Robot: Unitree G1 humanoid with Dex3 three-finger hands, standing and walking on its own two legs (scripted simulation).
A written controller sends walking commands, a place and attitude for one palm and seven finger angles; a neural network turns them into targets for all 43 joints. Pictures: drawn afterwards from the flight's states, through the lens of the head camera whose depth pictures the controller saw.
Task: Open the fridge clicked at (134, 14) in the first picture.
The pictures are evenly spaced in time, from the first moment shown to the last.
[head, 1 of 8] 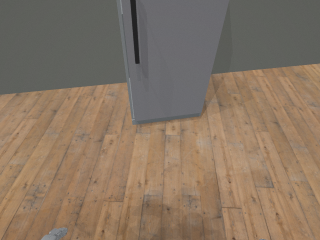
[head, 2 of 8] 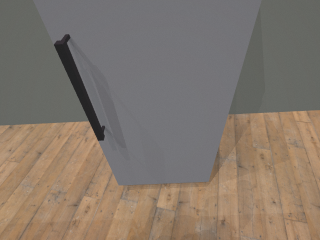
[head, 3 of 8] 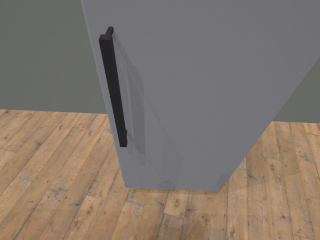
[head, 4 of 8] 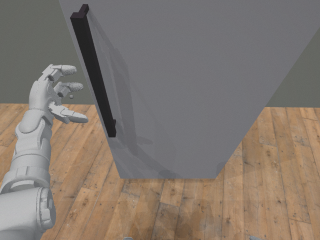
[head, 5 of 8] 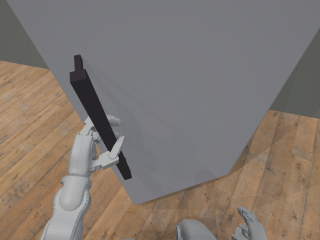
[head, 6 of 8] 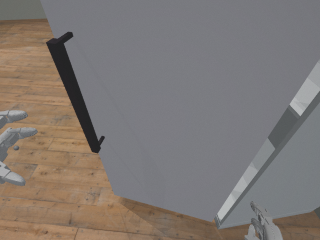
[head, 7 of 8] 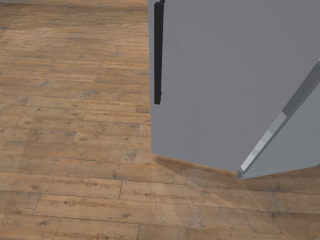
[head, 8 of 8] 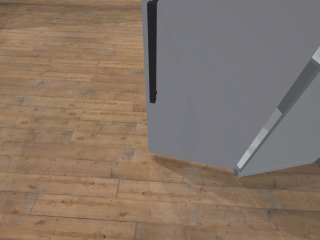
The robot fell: no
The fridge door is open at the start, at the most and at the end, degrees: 0 73 66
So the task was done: yes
